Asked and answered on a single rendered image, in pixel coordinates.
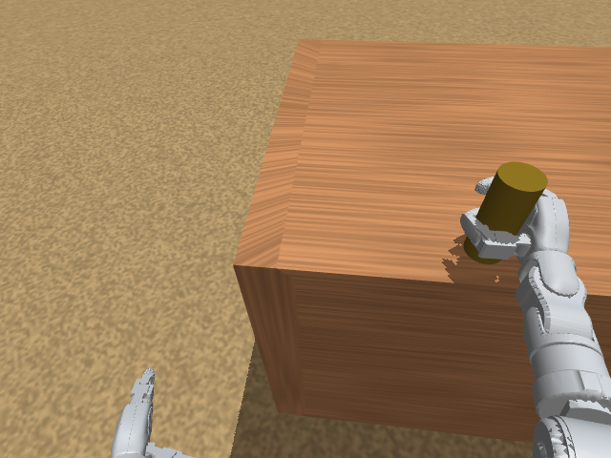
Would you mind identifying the right robot arm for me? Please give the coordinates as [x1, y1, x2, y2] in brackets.
[516, 250, 611, 458]

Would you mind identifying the right robot hand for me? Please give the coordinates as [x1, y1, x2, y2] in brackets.
[460, 177, 570, 265]

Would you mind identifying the left robot hand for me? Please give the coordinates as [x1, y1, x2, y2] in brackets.
[111, 367, 195, 458]

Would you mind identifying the can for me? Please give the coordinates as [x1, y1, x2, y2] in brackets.
[463, 162, 548, 264]

